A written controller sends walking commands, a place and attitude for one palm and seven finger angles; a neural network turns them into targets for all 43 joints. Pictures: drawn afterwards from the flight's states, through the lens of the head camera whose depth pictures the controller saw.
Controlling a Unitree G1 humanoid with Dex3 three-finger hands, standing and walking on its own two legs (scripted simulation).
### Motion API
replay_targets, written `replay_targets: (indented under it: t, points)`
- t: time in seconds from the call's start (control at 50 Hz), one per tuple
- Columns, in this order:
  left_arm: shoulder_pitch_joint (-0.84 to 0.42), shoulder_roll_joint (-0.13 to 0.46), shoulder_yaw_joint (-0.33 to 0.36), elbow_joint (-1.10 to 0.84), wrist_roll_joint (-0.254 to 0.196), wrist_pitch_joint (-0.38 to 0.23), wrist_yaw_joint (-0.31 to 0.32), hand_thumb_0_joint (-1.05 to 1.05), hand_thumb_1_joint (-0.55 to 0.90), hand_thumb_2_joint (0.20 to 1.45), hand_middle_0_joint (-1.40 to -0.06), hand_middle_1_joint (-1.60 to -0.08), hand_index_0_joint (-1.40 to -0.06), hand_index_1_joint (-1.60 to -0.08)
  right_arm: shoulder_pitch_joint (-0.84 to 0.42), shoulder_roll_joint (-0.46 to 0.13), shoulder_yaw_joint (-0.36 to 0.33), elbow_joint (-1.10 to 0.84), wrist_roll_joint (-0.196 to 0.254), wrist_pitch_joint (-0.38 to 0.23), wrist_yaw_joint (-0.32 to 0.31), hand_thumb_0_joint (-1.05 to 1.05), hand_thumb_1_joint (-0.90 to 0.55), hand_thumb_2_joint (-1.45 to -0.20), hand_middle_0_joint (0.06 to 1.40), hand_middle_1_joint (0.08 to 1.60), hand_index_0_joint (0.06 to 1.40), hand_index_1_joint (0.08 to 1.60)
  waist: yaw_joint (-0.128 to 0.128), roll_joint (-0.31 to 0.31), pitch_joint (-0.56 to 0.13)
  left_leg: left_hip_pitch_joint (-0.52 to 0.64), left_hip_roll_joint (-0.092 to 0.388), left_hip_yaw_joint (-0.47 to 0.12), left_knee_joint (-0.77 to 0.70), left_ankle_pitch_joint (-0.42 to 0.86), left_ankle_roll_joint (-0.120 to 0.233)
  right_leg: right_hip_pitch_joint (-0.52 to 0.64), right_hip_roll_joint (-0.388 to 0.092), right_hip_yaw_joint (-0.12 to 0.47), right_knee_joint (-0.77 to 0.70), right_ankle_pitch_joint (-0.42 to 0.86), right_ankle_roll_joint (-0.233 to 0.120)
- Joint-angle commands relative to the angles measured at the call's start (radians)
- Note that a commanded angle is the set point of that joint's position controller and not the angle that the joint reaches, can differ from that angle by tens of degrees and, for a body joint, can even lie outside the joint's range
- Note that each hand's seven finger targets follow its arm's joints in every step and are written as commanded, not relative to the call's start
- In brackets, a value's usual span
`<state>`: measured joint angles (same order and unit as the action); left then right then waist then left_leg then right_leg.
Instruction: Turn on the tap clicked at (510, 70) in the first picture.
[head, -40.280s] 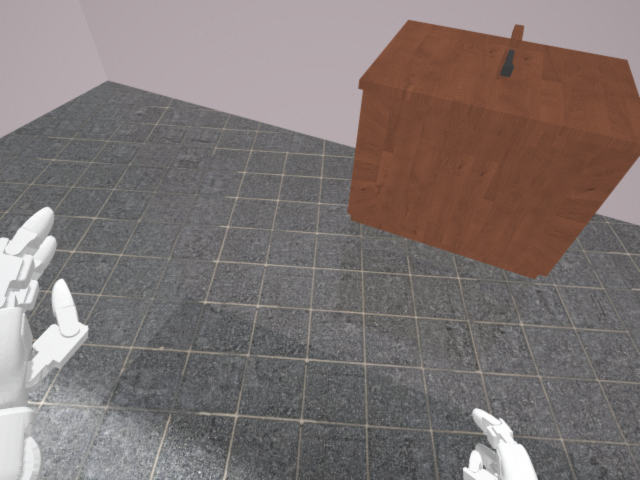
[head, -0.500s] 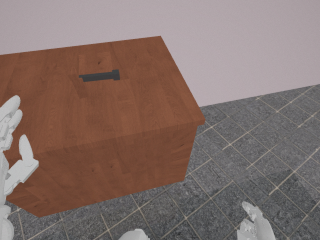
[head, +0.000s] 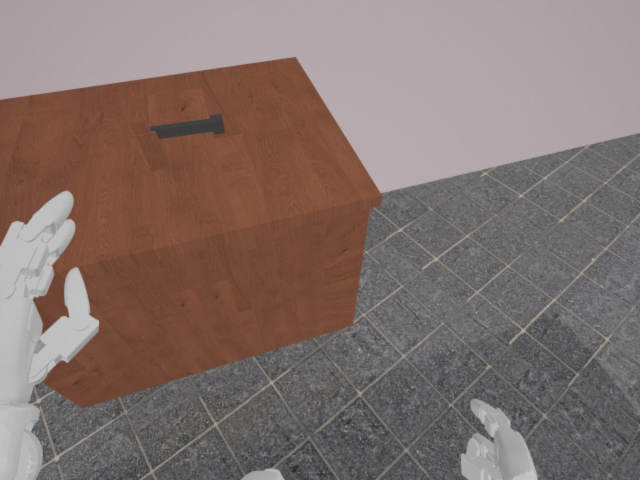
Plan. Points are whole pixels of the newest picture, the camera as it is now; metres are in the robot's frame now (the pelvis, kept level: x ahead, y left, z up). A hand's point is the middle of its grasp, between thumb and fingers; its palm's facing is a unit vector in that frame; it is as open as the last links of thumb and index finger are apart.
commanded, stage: step back with the hand held close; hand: left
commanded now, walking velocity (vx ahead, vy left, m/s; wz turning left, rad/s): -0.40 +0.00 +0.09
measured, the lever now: (217, 124) +0.75 +0.28 +0.01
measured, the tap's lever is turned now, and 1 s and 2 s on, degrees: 86 86 86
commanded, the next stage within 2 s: stop stepping back and stand still in 0.02 s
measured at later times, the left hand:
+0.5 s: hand out of the picture +0.06 +0.24 +0.17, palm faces +0.44 -0.83 -0.33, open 7.4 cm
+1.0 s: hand out of the picture +0.01 +0.22 +0.17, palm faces +0.44 -0.80 -0.42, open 7.4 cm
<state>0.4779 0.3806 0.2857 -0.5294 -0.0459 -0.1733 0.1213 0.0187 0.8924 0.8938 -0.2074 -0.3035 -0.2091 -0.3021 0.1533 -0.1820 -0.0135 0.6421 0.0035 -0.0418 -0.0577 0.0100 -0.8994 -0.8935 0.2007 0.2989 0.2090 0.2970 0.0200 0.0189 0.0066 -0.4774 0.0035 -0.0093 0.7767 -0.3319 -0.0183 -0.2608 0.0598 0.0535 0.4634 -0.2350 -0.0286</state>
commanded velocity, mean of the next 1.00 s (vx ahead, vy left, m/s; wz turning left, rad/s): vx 0.16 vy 0.03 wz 0.01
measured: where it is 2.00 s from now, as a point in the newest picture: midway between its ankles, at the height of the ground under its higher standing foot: outside the picture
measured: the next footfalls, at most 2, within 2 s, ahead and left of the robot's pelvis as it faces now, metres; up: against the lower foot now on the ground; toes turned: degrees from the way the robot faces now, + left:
left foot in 0.10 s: +0.00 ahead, +0.12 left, +0.00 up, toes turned +0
left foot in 0.54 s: -0.10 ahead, +0.12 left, +0.00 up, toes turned +3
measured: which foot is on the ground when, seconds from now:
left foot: up 0.00-0.08, down 0.10-0.34, up 0.36-0.52, down 0.54-0.74, up 0.76-1.00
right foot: down 0.00-0.54, up 0.56-0.72, down 0.74-1.00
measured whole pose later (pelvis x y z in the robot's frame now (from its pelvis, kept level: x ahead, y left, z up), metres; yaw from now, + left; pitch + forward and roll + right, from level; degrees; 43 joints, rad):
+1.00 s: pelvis -0.18 -0.03 +0.00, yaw +5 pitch -2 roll +2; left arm 0.48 0.35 0.32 -0.45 -0.05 -0.19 0.14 0.02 0.89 0.89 -0.21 -0.30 -0.21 -0.30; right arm 0.24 -0.23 -0.04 0.67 0.01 -0.12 -0.08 0.01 -0.90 -0.89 0.20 0.30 0.21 0.30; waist -0.01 0.00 0.04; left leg -0.36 0.03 0.07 0.71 -0.30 0.02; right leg -0.22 -0.01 -0.04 0.48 -0.22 -0.05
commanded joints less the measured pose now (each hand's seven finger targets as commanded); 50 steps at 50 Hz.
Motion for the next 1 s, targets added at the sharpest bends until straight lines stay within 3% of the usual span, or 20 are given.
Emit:
replay_targets:
  t: [0.0,0.04,0.08,0.14,0.18,0.26,0.34,0.46,0.48,0.52,0.56,0.66,0.68,0.7,0.72,0.74,0.76,0.82,0.88,0.98]
  points:
    - [-0.019,0.22,0.199,-0.156,-0.005,-0.042,0.029,0.0,0.9,0.9,-0.2,-0.3,-0.2,-0.3,-0.104,-0.097,-0.024,-0.182,-0.012,-0.022,-0.021,0.0,-0.9,-0.9,0.2,0.3,0.2,0.3,-0.013,-0.11,-0.135,0.042,0.013,-0.024,-0.047,-0.043,-0.002,0.071,-0.278,0.132,-0.063,0.62,-0.088]
    - [-0.022,0.202,0.184,-0.165,-0.015,-0.051,0.035,0.0,0.9,0.9,-0.2,-0.3,-0.2,-0.3,-0.07,-0.119,-0.028,-0.174,-0.007,-0.016,-0.037,0.0,-0.9,-0.9,0.2,0.3,0.2,0.3,-0.03,-0.068,-0.143,0.146,0.011,-0.021,-0.296,0.122,0.011,0.086,-0.221,0.101,-0.015,0.549,-0.041]
    - [-0.022,0.208,0.186,-0.215,-0.022,-0.063,0.041,0.0,0.9,0.9,-0.2,-0.3,-0.2,-0.3,-0.051,-0.168,-0.047,-0.188,0.001,-0.02,-0.045,0.0,-0.9,-0.9,0.2,0.3,0.2,0.3,-0.016,0.126,-0.199,0.299,0.17,-0.19,-0.429,0.629,0.07,0.006,-0.059,0.0,0.101,0.227,0.05]
    - [0.056,0.197,0.19,-0.209,-0.02,-0.052,0.043,0.0,0.9,0.9,-0.2,-0.3,-0.2,-0.3,-0.006,-0.153,-0.05,-0.205,0.0,-0.062,-0.031,0.0,-0.9,-0.9,0.2,0.3,0.2,0.3,-0.008,0.179,-0.224,0.42,0.239,-0.221,-0.411,0.798,0.125,-0.16,-0.02,-0.016,0.259,-0.184,0.039]
    - [0.015,0.196,0.181,-0.278,-0.023,-0.04,0.041,0.0,0.9,0.9,-0.2,-0.3,-0.2,-0.3,-0.005,-0.153,-0.045,-0.189,-0.007,-0.088,-0.026,0.0,-0.9,-0.9,0.2,0.3,0.2,0.3,-0.017,0.231,-0.188,0.331,0.232,-0.225,-0.462,0.609,0.136,-0.096,-0.043,0.001,0.283,-0.187,0.046]
    - [0.003,0.145,0.143,-0.159,0.003,-0.018,0.055,0.0,0.9,0.9,-0.2,-0.3,-0.2,-0.3,-0.037,-0.161,-0.037,-0.176,0.012,-0.108,-0.026,0.0,-0.9,-0.9,0.2,0.3,0.2,0.3,-0.019,0.072,-0.084,0.06,0.115,-0.124,-0.461,-0.217,0.077,0.16,-0.037,-0.024,-0.048,-0.075,0.048]
    - [-0.155,0.171,0.128,-0.134,0.02,-0.016,0.049,0.0,0.9,0.9,-0.2,-0.3,-0.2,-0.3,-0.047,-0.15,-0.055,-0.135,-0.005,-0.08,-0.025,0.0,-0.9,-0.9,0.2,0.3,0.2,0.3,-0.042,-0.223,-0.03,0.18,-0.01,0.004,0.113,-0.096,0.02,-0.235,-0.321,0.374,-0.338,-0.614,-0.123]
    - [-0.2,0.168,0.13,-0.105,0.017,-0.017,0.063,0.0,0.9,0.9,-0.2,-0.3,-0.2,-0.3,-0.04,-0.131,-0.017,-0.132,-0.009,-0.079,-0.043,0.0,-0.9,-0.9,0.2,0.3,0.2,0.3,-0.047,-0.055,-0.032,0.298,0.007,0.06,-0.186,-0.151,0.067,-0.246,-0.237,0.147,-0.134,-0.503,-0.095]
    - [-0.197,0.171,0.143,-0.124,0.016,-0.024,0.068,0.0,0.9,0.9,-0.2,-0.3,-0.2,-0.3,-0.027,-0.149,-0.019,-0.135,-0.015,-0.084,-0.046,0.0,-0.9,-0.9,0.2,0.3,0.2,0.3,-0.049,0.041,-0.034,0.301,0.027,-0.026,-0.34,-0.266,0.096,-0.234,-0.165,0.1,0.004,-0.477,-0.068]
    - [-0.218,0.162,0.149,-0.158,0.027,-0.031,0.073,0.0,0.9,0.9,-0.2,-0.3,-0.2,-0.3,-0.013,-0.161,-0.017,-0.149,-0.009,-0.098,-0.042,0.0,-0.9,-0.9,0.2,0.3,0.2,0.3,-0.055,0.359,0.043,0.22,0.334,-0.53,-0.669,-0.636,0.228,-0.364,0.004,-0.086,0.566,-0.262,0.026]
    - [-0.163,0.208,0.213,-0.105,0.034,-0.032,0.052,0.0,0.9,0.9,-0.2,-0.3,-0.2,-0.3,-0.022,-0.134,-0.04,-0.137,-0.012,-0.11,-0.024,0.0,-0.9,-0.9,0.2,0.3,0.2,0.3,-0.019,0.153,-0.043,0.086,0.287,-0.341,-0.6,-0.365,0.232,-0.206,-0.052,-0.048,0.76,-0.185,0.029]
    - [-0.1,0.11,0.119,-0.026,0.012,-0.019,0.039,0.0,0.9,0.9,-0.2,-0.3,-0.2,-0.3,-0.056,-0.146,-0.03,-0.14,0.001,-0.113,-0.017,0.0,-0.9,-0.9,0.2,0.3,0.2,0.3,-0.011,0.213,0.052,-0.108,0.194,-0.159,-0.525,-0.422,0.141,0.107,-0.037,-0.131,0.241,-0.249,0.006]
    - [-0.101,0.125,0.131,-0.005,0.015,-0.014,0.041,0.0,0.9,0.9,-0.2,-0.3,-0.2,-0.3,-0.057,-0.146,-0.03,-0.142,-0.003,-0.109,-0.024,0.0,-0.9,-0.9,0.2,0.3,0.2,0.3,0.011,0.126,0.037,-0.176,0.158,-0.118,-0.374,-0.411,0.112,0.232,-0.02,-0.12,0.092,-0.257,-0.009]
    - [-0.117,0.127,0.118,0.002,0.025,-0.012,0.035,0.0,0.9,0.9,-0.2,-0.3,-0.2,-0.3,-0.056,-0.137,-0.032,-0.138,-0.004,-0.105,-0.026,0.0,-0.9,-0.9,0.2,0.3,0.2,0.3,0.014,-0.079,0.069,-0.226,0.056,-0.012,-0.084,-0.335,0.082,0.227,-0.081,0.009,-0.097,-0.296,-0.042]
    - [-0.13,0.144,0.123,-0.009,0.025,-0.012,0.027,0.0,0.9,0.9,-0.2,-0.3,-0.2,-0.3,-0.051,-0.127,-0.049,-0.141,0.003,-0.098,-0.018,0.0,-0.9,-0.9,0.2,0.3,0.2,0.3,0.01,-0.429,0.037,-0.296,-0.026,0.046,0.308,-0.235,0.05,0.183,-0.344,0.484,-0.311,-0.486,-0.126]
    - [-0.225,0.175,0.141,-0.069,0.007,-0.03,0.019,0.0,0.9,0.9,-0.2,-0.3,-0.2,-0.3,-0.064,-0.153,-0.046,-0.148,0.007,-0.116,-0.018,0.0,-0.9,-0.9,0.2,0.3,0.2,0.3,-0.02,-0.37,0.081,-0.298,-0.011,-0.044,0.486,-0.092,0.028,0.075,-0.405,0.601,-0.376,-0.364,-0.12]
    - [-0.296,0.226,0.195,-0.137,0.004,-0.063,0.009,0.0,0.9,0.9,-0.2,-0.3,-0.2,-0.3,-0.037,-0.152,-0.05,-0.107,-0.011,-0.123,-0.015,0.0,-0.9,-0.9,0.2,0.3,0.2,0.3,-0.047,-0.176,0.027,-0.233,0.028,-0.051,0.528,-0.013,0.008,0.04,-0.392,0.478,-0.337,-0.22,-0.147]
    - [-0.185,0.181,0.162,-0.124,0.008,-0.063,0.01,0.0,0.9,0.9,-0.2,-0.3,-0.2,-0.3,-0.027,-0.142,-0.058,-0.103,0.006,-0.119,-0.009,0.0,-0.9,-0.9,0.2,0.3,0.2,0.3,-0.045,-0.053,-0.007,-0.138,0.057,-0.032,0.39,0.074,0.009,0.014,-0.335,0.324,-0.278,-0.284,-0.126]
    - [-0.142,0.186,0.178,-0.139,0.002,-0.086,0.034,0.0,0.9,0.9,-0.2,-0.3,-0.2,-0.3,-0.038,-0.119,-0.04,-0.114,0.006,-0.126,-0.018,0.0,-0.9,-0.9,0.2,0.3,0.2,0.3,-0.035,-0.099,-0.04,0.017,0.044,0.044,0.102,0.057,0.024,0.028,-0.3,0.154,-0.23,-0.136,-0.107]
    - [-0.076,0.153,0.179,-0.131,-0.011,-0.074,0.061,0.0,0.9,0.9,-0.2,-0.3,-0.2,-0.3,-0.032,-0.128,-0.05,-0.141,-0.004,-0.142,-0.032,0.0,-0.9,-0.9,0.2,0.3,0.2,0.3,-0.015,-0.089,-0.061,0.332,0.006,0.096,-0.301,0.009,0.054,-0.031,-0.247,0.106,-0.126,-0.249,-0.072]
